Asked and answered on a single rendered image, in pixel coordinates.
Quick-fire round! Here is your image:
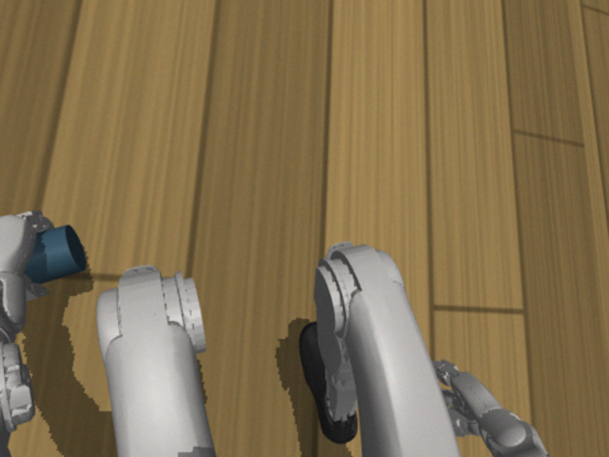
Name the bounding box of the can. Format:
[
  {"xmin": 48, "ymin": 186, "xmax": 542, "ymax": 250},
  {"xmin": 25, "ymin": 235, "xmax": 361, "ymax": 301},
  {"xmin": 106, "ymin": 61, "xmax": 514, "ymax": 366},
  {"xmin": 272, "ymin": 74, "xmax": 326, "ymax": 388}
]
[{"xmin": 24, "ymin": 225, "xmax": 87, "ymax": 284}]

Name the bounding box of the right robot foot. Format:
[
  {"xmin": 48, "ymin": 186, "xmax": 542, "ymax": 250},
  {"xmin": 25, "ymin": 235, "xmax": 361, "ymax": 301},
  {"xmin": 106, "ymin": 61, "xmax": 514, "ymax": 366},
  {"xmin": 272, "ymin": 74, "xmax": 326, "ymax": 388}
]
[{"xmin": 299, "ymin": 322, "xmax": 358, "ymax": 444}]

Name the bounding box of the right robot arm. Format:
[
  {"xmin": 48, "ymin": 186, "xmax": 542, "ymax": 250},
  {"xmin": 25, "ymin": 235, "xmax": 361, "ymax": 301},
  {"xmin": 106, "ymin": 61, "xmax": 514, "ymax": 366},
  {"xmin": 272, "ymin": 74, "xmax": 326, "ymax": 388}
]
[{"xmin": 478, "ymin": 408, "xmax": 552, "ymax": 457}]

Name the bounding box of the right robot hand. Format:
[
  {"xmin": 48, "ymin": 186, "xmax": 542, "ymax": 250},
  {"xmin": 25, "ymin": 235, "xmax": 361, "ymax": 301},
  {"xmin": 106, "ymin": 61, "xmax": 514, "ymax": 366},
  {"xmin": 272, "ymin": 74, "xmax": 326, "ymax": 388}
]
[{"xmin": 432, "ymin": 359, "xmax": 502, "ymax": 438}]

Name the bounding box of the left robot hand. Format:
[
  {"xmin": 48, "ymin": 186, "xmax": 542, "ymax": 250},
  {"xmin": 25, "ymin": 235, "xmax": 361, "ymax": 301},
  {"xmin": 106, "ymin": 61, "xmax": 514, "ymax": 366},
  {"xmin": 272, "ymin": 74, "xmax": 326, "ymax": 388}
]
[{"xmin": 0, "ymin": 210, "xmax": 54, "ymax": 302}]

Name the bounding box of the left robot arm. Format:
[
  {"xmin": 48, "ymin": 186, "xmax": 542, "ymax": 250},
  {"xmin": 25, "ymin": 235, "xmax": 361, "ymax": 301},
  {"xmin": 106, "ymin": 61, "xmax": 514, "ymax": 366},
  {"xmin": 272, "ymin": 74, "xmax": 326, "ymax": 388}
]
[{"xmin": 0, "ymin": 271, "xmax": 35, "ymax": 457}]

